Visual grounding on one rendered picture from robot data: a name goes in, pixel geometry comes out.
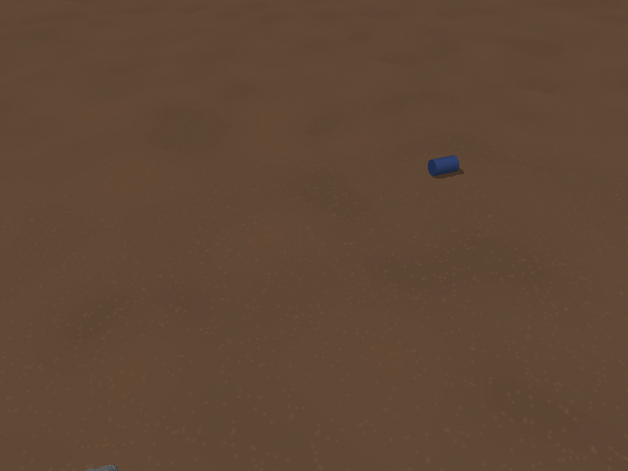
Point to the can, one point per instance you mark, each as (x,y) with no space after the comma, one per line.
(443,165)

